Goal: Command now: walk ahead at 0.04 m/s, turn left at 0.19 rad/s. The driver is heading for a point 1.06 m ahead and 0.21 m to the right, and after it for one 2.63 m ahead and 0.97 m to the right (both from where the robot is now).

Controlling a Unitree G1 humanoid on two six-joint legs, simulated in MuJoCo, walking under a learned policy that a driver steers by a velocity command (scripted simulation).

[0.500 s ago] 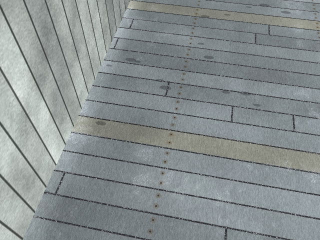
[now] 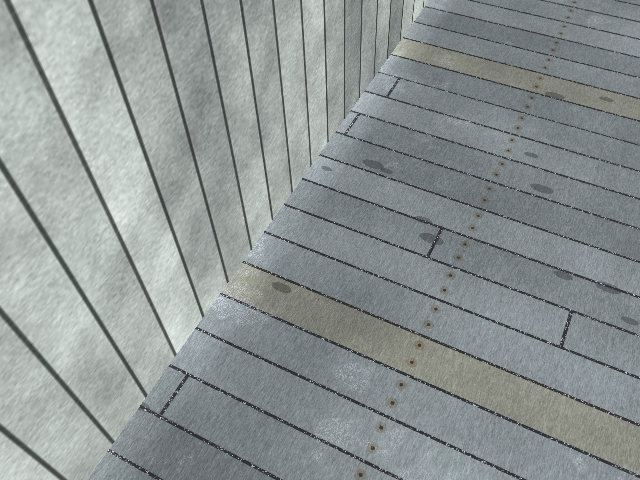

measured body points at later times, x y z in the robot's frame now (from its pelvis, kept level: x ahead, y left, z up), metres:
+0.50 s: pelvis +0.03 +0.01 +0.00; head +0.04 +0.02 +0.45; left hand +0.15 +0.27 -0.13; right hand +0.14 -0.24 -0.12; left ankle +0.01 +0.14 -0.74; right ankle +0.07 -0.11 -0.74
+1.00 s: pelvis +0.10 -0.02 +0.00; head +0.12 -0.02 +0.45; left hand +0.21 +0.24 -0.13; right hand +0.22 -0.29 -0.12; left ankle +0.12 +0.13 -0.74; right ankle +0.08 -0.10 -0.74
